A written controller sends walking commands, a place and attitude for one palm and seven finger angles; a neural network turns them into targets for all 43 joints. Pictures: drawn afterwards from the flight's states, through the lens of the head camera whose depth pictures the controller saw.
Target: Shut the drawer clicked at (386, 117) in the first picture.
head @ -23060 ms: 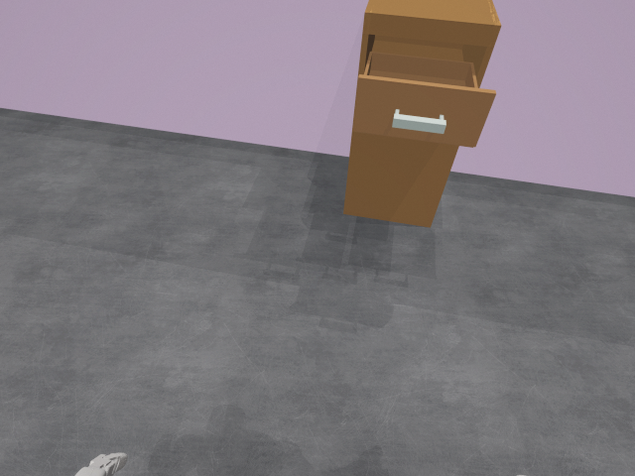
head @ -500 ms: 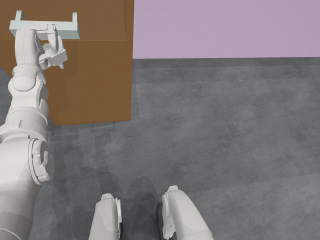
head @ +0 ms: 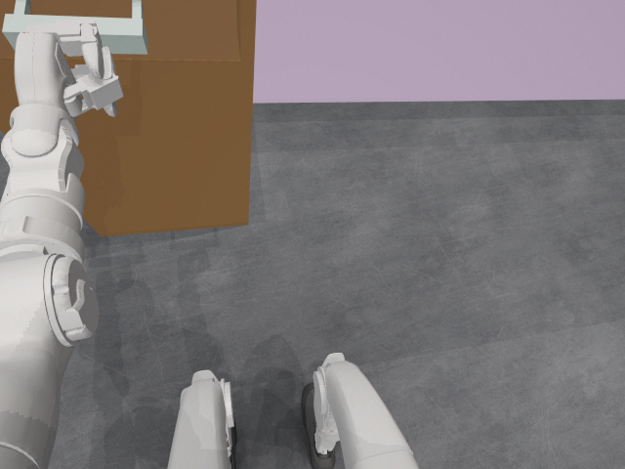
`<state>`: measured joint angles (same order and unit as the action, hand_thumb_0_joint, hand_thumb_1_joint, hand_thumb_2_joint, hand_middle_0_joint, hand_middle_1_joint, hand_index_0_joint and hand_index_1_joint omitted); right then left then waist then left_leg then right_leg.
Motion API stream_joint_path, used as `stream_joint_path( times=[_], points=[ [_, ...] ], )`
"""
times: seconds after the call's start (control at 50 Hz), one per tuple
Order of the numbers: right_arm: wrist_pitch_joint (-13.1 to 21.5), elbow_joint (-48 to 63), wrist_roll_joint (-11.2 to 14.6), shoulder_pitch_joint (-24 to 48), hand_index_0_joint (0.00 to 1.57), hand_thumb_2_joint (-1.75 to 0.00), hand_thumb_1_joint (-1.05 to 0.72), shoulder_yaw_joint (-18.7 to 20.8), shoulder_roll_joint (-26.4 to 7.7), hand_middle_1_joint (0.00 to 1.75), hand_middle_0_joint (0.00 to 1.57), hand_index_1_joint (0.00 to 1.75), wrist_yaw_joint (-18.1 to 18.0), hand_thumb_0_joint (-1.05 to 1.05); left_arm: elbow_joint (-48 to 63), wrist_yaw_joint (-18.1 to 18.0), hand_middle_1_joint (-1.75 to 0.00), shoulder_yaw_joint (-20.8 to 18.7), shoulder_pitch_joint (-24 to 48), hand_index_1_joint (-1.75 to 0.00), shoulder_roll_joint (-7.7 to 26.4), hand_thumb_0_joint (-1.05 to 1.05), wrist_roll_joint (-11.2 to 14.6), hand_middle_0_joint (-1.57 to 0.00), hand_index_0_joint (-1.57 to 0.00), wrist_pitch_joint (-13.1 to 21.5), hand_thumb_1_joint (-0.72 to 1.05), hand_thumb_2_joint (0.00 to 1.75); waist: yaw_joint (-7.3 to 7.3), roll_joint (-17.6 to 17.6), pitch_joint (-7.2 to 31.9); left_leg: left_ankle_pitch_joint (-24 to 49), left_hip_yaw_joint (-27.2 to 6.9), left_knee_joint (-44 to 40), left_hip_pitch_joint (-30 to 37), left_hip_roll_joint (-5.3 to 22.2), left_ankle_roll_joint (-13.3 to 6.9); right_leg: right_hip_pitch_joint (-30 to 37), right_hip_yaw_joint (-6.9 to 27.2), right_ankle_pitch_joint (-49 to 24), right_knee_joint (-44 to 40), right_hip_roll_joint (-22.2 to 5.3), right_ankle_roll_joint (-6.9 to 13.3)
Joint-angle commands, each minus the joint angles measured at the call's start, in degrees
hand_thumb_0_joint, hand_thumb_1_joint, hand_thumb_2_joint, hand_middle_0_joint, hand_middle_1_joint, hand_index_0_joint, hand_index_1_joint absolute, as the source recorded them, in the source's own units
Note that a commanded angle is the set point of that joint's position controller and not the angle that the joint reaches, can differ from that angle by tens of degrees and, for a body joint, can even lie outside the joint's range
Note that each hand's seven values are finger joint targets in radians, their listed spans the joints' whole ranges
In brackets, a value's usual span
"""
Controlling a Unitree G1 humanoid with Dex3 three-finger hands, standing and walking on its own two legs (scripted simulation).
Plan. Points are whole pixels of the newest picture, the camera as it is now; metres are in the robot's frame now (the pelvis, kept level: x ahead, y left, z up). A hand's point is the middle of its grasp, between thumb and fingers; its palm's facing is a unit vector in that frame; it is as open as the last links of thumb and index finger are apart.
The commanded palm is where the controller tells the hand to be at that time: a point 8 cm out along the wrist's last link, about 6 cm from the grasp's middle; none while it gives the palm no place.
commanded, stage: pull the fist back off the drawer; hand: left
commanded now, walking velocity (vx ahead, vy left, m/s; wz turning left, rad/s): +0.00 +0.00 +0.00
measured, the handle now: (81, 20) +0.64 +0.20 +0.07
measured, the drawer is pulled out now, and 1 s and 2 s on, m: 0.00 0.00 0.00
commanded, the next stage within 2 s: draw the hand back to the body in 0.30 s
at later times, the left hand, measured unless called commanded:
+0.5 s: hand (113, 79) +0.55 +0.16 +0.07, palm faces +0.04 -1.00 -0.04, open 3.1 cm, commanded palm +0.50 +0.20 +0.10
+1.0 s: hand (19, 150) +0.39 +0.18 +0.18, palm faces +0.08 -0.98 -0.17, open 3.3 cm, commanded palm +0.36 +0.24 +0.20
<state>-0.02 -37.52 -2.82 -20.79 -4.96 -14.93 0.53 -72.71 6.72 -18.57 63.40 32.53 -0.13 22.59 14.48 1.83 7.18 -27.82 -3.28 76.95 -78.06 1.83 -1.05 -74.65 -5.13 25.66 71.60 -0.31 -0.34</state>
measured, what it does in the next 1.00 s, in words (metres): rises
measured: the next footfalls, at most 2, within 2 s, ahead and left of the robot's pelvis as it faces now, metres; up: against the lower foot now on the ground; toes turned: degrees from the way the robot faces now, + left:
none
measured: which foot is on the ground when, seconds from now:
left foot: down 0.00-1.00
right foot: down 0.00-1.00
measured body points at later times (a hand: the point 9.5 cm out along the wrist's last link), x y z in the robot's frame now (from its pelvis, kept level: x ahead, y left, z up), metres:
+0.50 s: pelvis +0.05 +0.00 +0.03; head +0.20 +0.02 +0.45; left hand +0.54 +0.22 +0.08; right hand +0.07 -0.26 -0.09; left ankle +0.06 +0.11 -0.60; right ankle +0.07 -0.13 -0.60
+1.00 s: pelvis +0.08 -0.01 +0.10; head +0.11 -0.01 +0.55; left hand +0.38 +0.24 +0.19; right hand +0.25 -0.25 +0.02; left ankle +0.06 +0.11 -0.60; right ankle +0.07 -0.13 -0.60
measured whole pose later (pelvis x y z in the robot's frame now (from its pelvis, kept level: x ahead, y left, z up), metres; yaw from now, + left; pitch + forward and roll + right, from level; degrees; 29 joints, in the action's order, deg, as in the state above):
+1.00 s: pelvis +0.08 -0.01 +0.10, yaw +1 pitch +9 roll -1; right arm -2.6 -28.8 3.1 -13.0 -1.0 -13.8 -2.8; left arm -12.2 4.2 -8.6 1.7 17.4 8.1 10.1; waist 1.8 1.5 6.6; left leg -25.0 0.2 47.2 -31.2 1.6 0.2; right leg -30.6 -2.0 23.9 45.5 -0.1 0.2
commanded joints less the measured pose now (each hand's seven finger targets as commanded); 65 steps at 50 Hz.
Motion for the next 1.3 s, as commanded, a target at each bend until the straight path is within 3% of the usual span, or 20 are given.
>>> stream_joint_path(
  times=[0.0,0.18,0.3,0.38,0.44,0.48,0.54,0.6,0.68,0.7,0.72,0.78,0.84,0.88,0.9,0.94,0.98,1.08,1.14,1.28],
  points=[
    [0.05,2.72,-0.07,-9.73,0.2,-0.9,-0.9,4.93,-11.98,0.3,0.2,0.3,-0.07,0.0,17.45,-1.19,-1.6,-1.06,30.57,-1.6,7.45,0.0,2.38,-1.4,-1.4,4.5,0.9,0.9,1.5,14.1,32.23,3.76,-4.05,-12.85,32.18,-0.14,-0.21,9.44,1.59,-1.76,-10.05,2.38,2.12],
    [-1.99,4.75,0.43,-8.67,0.2,-0.9,-0.9,5.72,-10.93,0.3,0.2,0.3,0.78,0.0,22.0,-1.53,-1.6,-2.97,16.62,-1.6,6.22,0.0,2.79,-1.4,-1.4,6.23,0.9,0.9,-2.63,10.55,32.07,11.22,-1.77,-13.87,33.58,-0.09,0.02,16.07,1.68,-5.47,-10.84,2.57,2.14],
    [-3.42,4.64,0.73,-8.8,0.2,-0.9,-0.9,6.19,-10.48,0.3,0.2,0.3,0.72,0.0,19.94,-1.86,-1.6,-3.49,13.23,-1.6,5.39,0.0,2.82,-1.4,-1.4,6.23,0.9,0.9,-1.72,4.88,27.51,13.38,-0.21,-13.11,29.62,-0.22,-0.62,19.3,2.42,-8.51,-11.78,2.66,1.53],
    [-4.21,5.17,0.83,-8.56,0.2,-0.9,-0.9,6.58,-9.93,0.3,0.2,0.3,0.73,0.0,21.49,-1.3,-1.6,-2.69,11.07,-1.6,3.29,0.0,3.19,-1.4,-1.4,7.07,0.9,0.9,-2.6,6.06,29.11,18.59,0.28,-12.69,32.49,-0.32,-0.35,20.21,2.52,-12.96,-11.17,2.55,1.62],
    [-4.94,8.08,1.51,-7.83,0.2,-0.9,-0.9,7.42,-9.83,0.3,0.2,0.3,1.06,0.0,34.53,-0.38,-1.6,-5.23,0.87,-1.6,5.2,0.0,5.2,-1.4,-1.4,7.76,0.9,0.9,-7.99,11.06,41.22,31.02,0.89,-14.68,43.81,-0.29,0.62,28.33,2.69,-21.86,-11.5,2.65,2.08],
    [-5.1,10.21,2.48,-6.78,0.2,-0.9,-0.9,7.72,-9.06,0.3,0.2,0.3,1.25,0.0,44.29,0.48,-1.6,-3.75,-7.46,-1.6,3.63,0.0,7.06,-1.4,-1.4,6.5,0.9,0.9,-9.74,11.08,44.17,37.77,1.39,-16.61,48.24,-0.24,0.79,34.69,2.78,-27.59,-13.55,2.89,1.81],
    [-4.96,11.6,4.05,-5.55,0.2,-0.9,-0.9,7.88,-8.25,0.3,0.2,0.3,1.0,0.0,50.2,1.46,-1.6,-0.1,-19.21,-1.6,-1.67,0.0,9.41,-1.4,-1.4,2.23,0.9,0.9,-9.52,5.93,36.95,38.17,2.19,-20.16,47.66,-0.07,0.11,39.15,2.22,-30.49,-17.36,3.26,1.24],
    [-4.37,12.23,5.12,-3.75,0.2,-0.9,-0.9,7.88,-8.08,0.3,0.2,0.3,-0.03,0.0,53.52,0.96,-1.6,0.99,-26.09,-1.6,-3.93,0.0,11.6,-1.4,-1.4,-1.35,0.9,0.9,-8.88,-1.41,27.36,29.5,3.48,-23.87,42.39,-0.66,-0.81,44.43,2.43,-30.36,-21.22,3.19,0.61],
    [-2.76,11.9,5.38,-1.54,0.2,-0.9,-0.9,7.46,-7.55,0.3,0.2,0.3,-1.0,0.0,56.63,0.23,-1.6,2.75,-29.89,-1.6,-6.55,0.0,12.28,-1.4,-1.4,-1.81,0.9,0.9,-8.66,0.41,19.27,25.33,4.04,-27.05,43.82,-1.04,-0.57,44.43,2.34,-27.64,-24.0,2.77,0.7],
    [-2.33,12.01,5.35,-1.11,0.2,-0.9,-0.9,7.53,-7.44,0.3,0.2,0.3,-1.1,0.0,57.96,0.4,-1.6,3.18,-31.71,-1.6,-6.94,0.0,12.22,-1.4,-1.4,-1.45,0.9,0.9,-8.92,0.69,19.21,25.94,3.97,-27.53,45.27,-1.01,-0.54,44.94,2.35,-27.64,-24.37,2.72,0.8],
    [-1.85,12.41,5.42,-0.52,0.2,-0.9,-0.9,7.46,-7.3,0.3,0.2,0.3,-1.19,0.0,60.98,0.79,-1.6,4.29,-32.29,-1.6,-7.18,0.0,12.06,-1.4,-1.4,-0.85,0.9,0.9,-9.27,4.75,19.17,27.84,4.01,-27.8,47.69,-1.12,-0.46,44.86,2.54,-28.02,-24.62,2.56,1.18],
    [-0.72,12.95,5.61,1.55,0.2,-0.9,-0.9,7.29,-6.99,0.3,0.2,0.3,-1.27,0.0,63.93,2.54,-1.6,6.39,-37.42,-1.6,-8.47,0.0,12.21,-1.4,-1.4,-1.12,0.9,0.9,-9.78,5.69,17.86,29.19,3.38,-29.44,51.36,-0.76,-0.16,45.55,2.1,-27.27,-25.9,2.38,1.27],
    [0.3,14.16,5.99,4.11,0.2,-0.9,-0.9,6.87,-7.02,0.3,0.2,0.3,-1.66,0.0,65.36,4.63,-1.6,6.3,-40.91,-1.6,-8.26,0.0,13.87,-1.4,-1.4,-3.38,0.9,0.9,-10.08,3.01,14.87,24.13,3.2,-31.6,51.11,-1.0,-0.42,47.43,1.85,-24.73,-27.83,2.43,1.25],
    [0.92,15.32,6.1,6.15,0.2,-0.9,-0.9,6.64,-7.06,0.3,0.2,0.3,-2.32,0.0,68.1,5.01,-1.6,3.21,-43.35,-1.6,-5.59,0.0,14.91,-1.4,-1.4,-4.68,0.9,0.9,-11.56,2.05,14.55,21.86,3.25,-33.19,50.71,-1.32,-0.5,50.25,1.97,-23.81,-28.76,2.09,1.33],
    [-0.22,17.05,6.08,10.02,0.2,-0.9,-0.9,7.2,-5.92,0.3,0.2,0.3,-3.41,0.0,73.74,-1.69,-1.6,3.46,-44.47,-1.6,0.07,0.0,7.96,-1.4,-1.4,-6.99,0.9,0.9,-14.83,1.21,16.55,21.19,4.34,-36.43,54.0,-1.92,-0.43,54.56,4.76,-21.81,-32.19,0.59,2.2],
    [-0.18,18.22,5.73,10.95,0.2,-0.9,-0.9,6.32,-4.94,0.3,0.2,0.3,-4.67,0.0,77.4,-6.74,-1.6,4.98,-50.25,-1.6,-4.12,0.0,7.24,-1.4,-1.4,-10.33,0.9,0.9,-13.83,0.77,12.44,20.17,4.21,-38.87,55.13,-1.77,-0.33,54.95,4.23,-20.9,-34.08,0.38,1.9],
    [-0.43,17.79,5.76,11.9,0.2,-0.9,-0.9,5.77,-4.72,0.3,0.2,0.3,-5.32,0.0,79.31,-9.24,-1.6,5.65,-53.04,-1.6,-4.52,0.0,6.1,-1.4,-1.4,-12.79,0.9,0.9,-14.05,1.8,9.4,20.41,4.43,-40.58,56.51,-1.47,-0.38,56.52,3.86,-21.01,-35.71,0.14,1.95],
    [0.61,17.11,5.29,13.97,0.2,-0.9,-0.9,5.0,-4.45,0.3,0.2,0.3,-6.39,0.0,84.5,-12.14,-1.6,6.72,-58.02,-1.6,-5.83,0.0,5.08,-1.4,-1.4,-15.77,0.9,0.9,-14.2,-0.74,5.02,19.97,4.27,-45.12,62.05,-1.18,-0.72,59.75,3.55,-20.01,-40.53,0.23,1.6],
    [1.85,16.17,5.02,14.9,0.2,-0.9,-0.9,4.56,-4.29,0.3,0.2,0.3,-6.62,0.0,88.07,-12.73,-1.6,7.24,-60.23,-1.6,-6.5,0.0,4.72,-1.4,-1.4,-16.41,0.9,0.9,-14.5,0.94,2.99,20.0,4.01,-47.59,65.44,-1.15,-0.72,61.2,3.55,-19.26,-43.08,0.29,1.74],
    [4.43,14.85,4.1,16.39,0.2,-0.9,-0.9,4.16,-3.56,0.3,0.2,0.3,-6.1,0.0,96.2,-13.17,-1.6,2.78,-71.6,-1.6,-4.85,0.0,4.84,-1.4,-1.4,-16.65,0.9,0.9,-16.39,-0.49,-0.08,23.31,4.24,-51.35,68.97,-1.06,-0.68,66.31,3.17,-22.22,-46.66,0.04,1.58]
  ],
)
